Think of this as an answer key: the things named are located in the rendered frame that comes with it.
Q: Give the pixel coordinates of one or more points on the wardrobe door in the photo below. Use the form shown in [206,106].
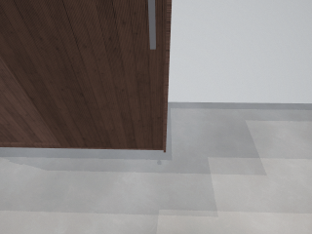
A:
[19,119]
[87,68]

